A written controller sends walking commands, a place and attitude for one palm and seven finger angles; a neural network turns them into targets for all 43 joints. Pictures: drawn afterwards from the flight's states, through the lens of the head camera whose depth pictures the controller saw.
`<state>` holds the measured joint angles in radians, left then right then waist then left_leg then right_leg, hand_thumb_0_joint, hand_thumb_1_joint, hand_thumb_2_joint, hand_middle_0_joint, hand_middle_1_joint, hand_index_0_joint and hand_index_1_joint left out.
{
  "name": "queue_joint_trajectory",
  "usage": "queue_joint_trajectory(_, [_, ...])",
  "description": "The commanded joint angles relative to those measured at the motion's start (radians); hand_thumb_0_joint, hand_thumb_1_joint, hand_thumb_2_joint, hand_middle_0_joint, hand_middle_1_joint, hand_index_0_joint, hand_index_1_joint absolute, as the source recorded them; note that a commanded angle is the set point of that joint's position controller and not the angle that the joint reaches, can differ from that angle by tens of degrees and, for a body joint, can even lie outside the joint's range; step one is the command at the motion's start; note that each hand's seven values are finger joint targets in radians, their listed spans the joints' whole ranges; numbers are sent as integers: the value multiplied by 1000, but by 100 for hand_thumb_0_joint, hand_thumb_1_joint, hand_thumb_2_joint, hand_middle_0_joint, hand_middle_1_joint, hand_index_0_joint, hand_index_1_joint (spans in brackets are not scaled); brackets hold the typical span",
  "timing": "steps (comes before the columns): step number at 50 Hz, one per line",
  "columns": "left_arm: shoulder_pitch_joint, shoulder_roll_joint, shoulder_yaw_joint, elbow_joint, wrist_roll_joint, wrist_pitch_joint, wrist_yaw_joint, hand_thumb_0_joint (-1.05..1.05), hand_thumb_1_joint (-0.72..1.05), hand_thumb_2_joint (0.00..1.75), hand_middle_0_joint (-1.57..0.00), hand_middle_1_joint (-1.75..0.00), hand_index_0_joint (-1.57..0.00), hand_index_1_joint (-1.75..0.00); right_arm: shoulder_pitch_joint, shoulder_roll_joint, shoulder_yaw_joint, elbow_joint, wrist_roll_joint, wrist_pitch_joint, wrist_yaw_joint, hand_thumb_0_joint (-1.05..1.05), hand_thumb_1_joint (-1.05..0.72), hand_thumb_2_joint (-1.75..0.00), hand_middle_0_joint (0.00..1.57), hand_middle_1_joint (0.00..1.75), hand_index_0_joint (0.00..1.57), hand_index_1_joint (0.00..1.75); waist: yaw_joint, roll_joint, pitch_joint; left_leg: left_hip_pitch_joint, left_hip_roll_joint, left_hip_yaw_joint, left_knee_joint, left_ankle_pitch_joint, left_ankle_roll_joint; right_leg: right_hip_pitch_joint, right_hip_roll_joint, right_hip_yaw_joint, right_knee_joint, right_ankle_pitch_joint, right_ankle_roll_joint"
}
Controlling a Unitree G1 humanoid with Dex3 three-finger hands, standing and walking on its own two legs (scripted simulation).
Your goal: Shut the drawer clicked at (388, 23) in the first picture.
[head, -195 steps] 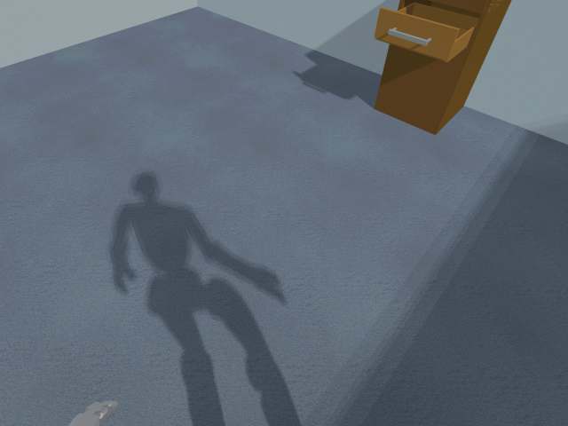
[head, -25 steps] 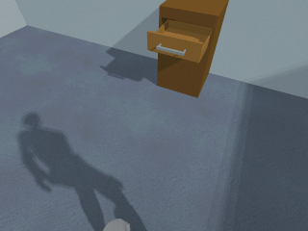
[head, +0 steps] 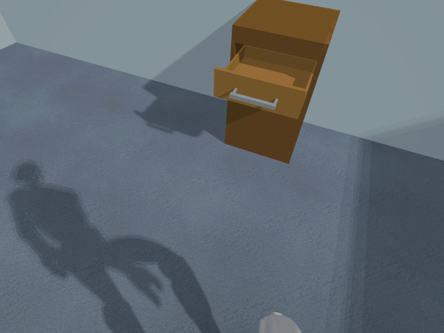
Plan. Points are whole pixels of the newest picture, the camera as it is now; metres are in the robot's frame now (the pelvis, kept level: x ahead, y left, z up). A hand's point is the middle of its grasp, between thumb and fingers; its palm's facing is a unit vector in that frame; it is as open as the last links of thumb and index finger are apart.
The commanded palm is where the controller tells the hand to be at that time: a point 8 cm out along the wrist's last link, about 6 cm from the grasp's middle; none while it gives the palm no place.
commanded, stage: walk to a spot facing it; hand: left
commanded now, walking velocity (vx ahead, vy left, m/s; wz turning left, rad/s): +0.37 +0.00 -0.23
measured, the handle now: (253, 98) +1.01 -0.09 -0.17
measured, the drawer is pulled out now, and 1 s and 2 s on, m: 0.26 0.26 0.26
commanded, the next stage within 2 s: turn to face it in 0.54 s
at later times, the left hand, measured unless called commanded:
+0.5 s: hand (172, 288) +0.24 +0.12 -0.17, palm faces +0.00 -0.98 -0.22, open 7.2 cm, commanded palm none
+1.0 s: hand (167, 230) +0.39 +0.16 -0.18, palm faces -0.02 -0.98 -0.20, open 7.4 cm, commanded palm none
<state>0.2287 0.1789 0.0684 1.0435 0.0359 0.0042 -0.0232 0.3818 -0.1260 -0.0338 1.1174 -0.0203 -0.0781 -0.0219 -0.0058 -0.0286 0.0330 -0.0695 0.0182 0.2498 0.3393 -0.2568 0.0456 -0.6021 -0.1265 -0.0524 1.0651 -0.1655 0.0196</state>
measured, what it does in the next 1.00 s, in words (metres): walks ahead: right foot, then left foot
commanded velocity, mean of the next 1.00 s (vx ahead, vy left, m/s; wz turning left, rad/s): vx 0.20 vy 0.00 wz -0.11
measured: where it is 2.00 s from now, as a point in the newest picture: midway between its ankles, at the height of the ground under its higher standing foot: (236, 290)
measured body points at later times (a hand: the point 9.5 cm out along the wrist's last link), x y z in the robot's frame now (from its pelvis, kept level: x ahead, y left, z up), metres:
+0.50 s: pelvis +0.21 -0.06 +0.00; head +0.22 -0.08 +0.45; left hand +0.24 +0.17 -0.15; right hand +0.26 -0.30 -0.16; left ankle +0.28 +0.09 -0.68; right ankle +0.20 -0.14 -0.74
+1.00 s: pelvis +0.35 -0.02 -0.01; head +0.38 -0.03 +0.44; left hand +0.39 +0.21 -0.16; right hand +0.41 -0.26 -0.16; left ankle +0.38 +0.08 -0.74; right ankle +0.36 -0.14 -0.71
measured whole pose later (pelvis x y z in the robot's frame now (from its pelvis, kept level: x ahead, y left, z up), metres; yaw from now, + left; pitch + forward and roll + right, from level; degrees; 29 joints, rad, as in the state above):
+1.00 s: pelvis +0.35 -0.02 -0.01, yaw -5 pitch -1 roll +1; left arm 0.24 0.17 0.06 1.04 0.02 0.03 0.00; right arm 0.15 -0.17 -0.03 1.02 -0.03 -0.02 -0.03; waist 0.02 -0.01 0.07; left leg -0.23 0.09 0.27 0.50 -0.24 0.02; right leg -0.43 -0.08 -0.09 0.88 -0.39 0.02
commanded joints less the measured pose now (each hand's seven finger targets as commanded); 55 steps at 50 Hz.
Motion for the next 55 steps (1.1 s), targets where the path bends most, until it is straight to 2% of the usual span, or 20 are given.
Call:
queue_joint_trajectory(1, [-104,9,-3,-84,-8,-21,-5,0,90,90,-20,-30,-20,-30,103,-126,-30,-13,-2,-20,-3,0,-90,-90,20,30,20,30,-31,102,89,54,302,-157,-179,249,93,-80,-21,-22,-224,1,-5])
queue_joint_trajectory(6, [-149,9,-4,-98,-11,-35,-2,0,90,90,-20,-30,-20,-30,130,-127,-29,18,-10,-8,-1,0,-90,-90,20,30,20,30,-40,145,114,64,317,-112,-110,344,79,41,24,-68,-402,-39,-53])
queue_joint_trajectory(9, [122,57,13,-14,-3,-58,3,0,90,90,-20,-30,-20,-30,84,-156,-32,16,-1,-4,1,0,-90,-90,20,30,20,30,91,73,-46,21,254,-30,232,575,29,427,109,-122,-545,-1,-92])
queue_joint_trajectory(10, [259,142,32,30,4,-72,15,0,90,90,-20,-30,-20,-30,93,-129,-29,6,9,-5,14,0,-90,-90,20,30,20,30,143,-67,-146,-182,198,-5,492,411,-8,684,-16,36,-574,-8,-143])
queue_joint_trajectory(11, [360,249,60,53,-4,-74,28,0,90,90,-20,-30,-20,-30,118,-67,-15,-28,17,-9,17,0,-90,-90,20,30,20,30,150,-293,-244,-466,34,-18,813,-250,-60,890,-295,489,-689,57,-257])
queue_joint_trajectory(12, [339,265,61,54,-25,-70,34,0,90,90,-20,-30,-20,-30,44,-97,-19,-52,16,-1,15,0,-90,-90,20,30,20,30,144,-210,-215,-551,43,-169,976,-311,-39,850,-328,550,-772,62,-286])
queue_joint_trajectory(15, [122,130,28,0,-24,-76,38,0,90,90,-20,-30,-20,-30,-48,-64,-29,-61,7,11,17,0,-90,-90,20,30,20,30,57,0,-27,-551,151,-245,982,-86,-34,507,-256,329,-824,-54,-219])
queue_joint_trajectory(18, [75,65,0,0,-13,-89,38,0,90,90,-20,-30,-20,-30,11,-27,-25,-37,-6,47,22,0,-90,-90,20,30,20,30,-15,-27,38,-471,154,-220,858,-15,-59,327,-180,122,-882,-3,-166])
queue_joint_trajectory(23, [88,80,-2,9,-12,-102,34,0,90,90,-20,-30,-20,-30,-69,-36,-31,-90,-4,61,42,0,-90,-90,20,30,20,30,-24,-80,48,-496,152,-194,636,80,-80,352,-151,18,-913,44,-168])
queue_joint_trajectory(31, [154,128,2,34,-7,-92,39,0,90,90,-20,-30,-20,-30,-237,-70,-26,-162,-1,34,58,0,-90,-90,20,30,20,30,27,-50,70,-407,103,-142,310,62,-44,506,-190,-23,-811,189,-147])
queue_joint_trajectory(33, [164,123,-3,45,-13,-83,42,0,90,90,-20,-30,-20,-30,-149,-90,-26,-127,-7,26,46,0,-90,-90,20,30,20,30,-13,-14,22,-234,56,-114,194,114,-36,504,-141,-67,-639,360,-117])
queue_joint_trajectory(34, [181,102,-9,47,-19,-79,43,0,90,90,-20,-30,-20,-30,-30,-137,-34,-93,-12,18,36,0,-90,-90,20,30,20,30,-52,63,-76,-29,78,-146,136,295,-24,448,-80,-103,-453,337,-78])
queue_joint_trajectory(35, [240,52,-17,37,-30,-74,42,0,90,90,-20,-30,-20,-30,77,-242,-54,-75,-18,11,22,0,-90,-90,20,30,20,30,-66,284,-207,227,301,-380,152,606,51,240,38,-145,-212,-43,-27])
queue_joint_trajectory(36, [230,37,-29,21,-34,-71,43,0,90,90,-20,-30,-20,-30,133,-290,-53,-61,-2,19,8,0,-90,-90,20,30,20,30,-81,366,-269,289,459,-519,89,883,146,135,103,-86,36,-491,-13])
queue_joint_trajectory(37, [188,56,-22,14,-30,-63,51,0,90,90,-20,-30,-20,-30,86,-265,-41,-68,0,29,1,0,-90,-90,20,30,20,30,-68,230,-216,191,466,-443,68,829,174,130,70,-10,134,-474,-34])
queue_joint_trajectory(42, [151,4,-12,20,-24,-13,36,0,90,90,-20,-30,-20,-30,-137,-159,-10,-112,-2,21,-14,0,-90,-90,20,30,20,30,14,146,-42,-124,338,-179,-10,632,82,176,21,19,48,-271,0])
queue_joint_trajectory(50, [83,6,3,-55,-12,17,26,0,90,90,-20,-30,-20,-30,-183,-195,-42,-133,-7,59,-10,0,-90,-90,20,30,20,30,10,187,-26,-156,348,-141,2,288,86,257,51,-46,-309,-185,4])
queue_joint_trajectory(53, [149,42,12,-53,-9,7,29,0,90,90,-20,-30,-20,-30,-201,-200,-49,-140,-1,76,-3,0,-90,-90,20,30,20,30,52,102,-54,-196,296,-82,155,122,9,405,65,-53,-550,-9,-1])
queue_joint_trajectory(54, [158,117,21,-56,1,-4,35,0,90,90,-20,-30,-20,-30,-191,-154,-43,-151,7,82,3,0,-90,-90,20,30,20,30,57,-109,-39,-305,206,-12,322,-76,-60,458,-60,138,-686,121,-43])
queue_joint_trajectory(55, [152,213,31,-63,-1,-17,43,0,90,90,-20,-30,-20,-30,-207,-90,-24,-188,10,89,10,0,-90,-90,20,30,20,30,60,-324,-22,-453,94,-40,528,-343,-108,460,-265,397,-785,357,-154])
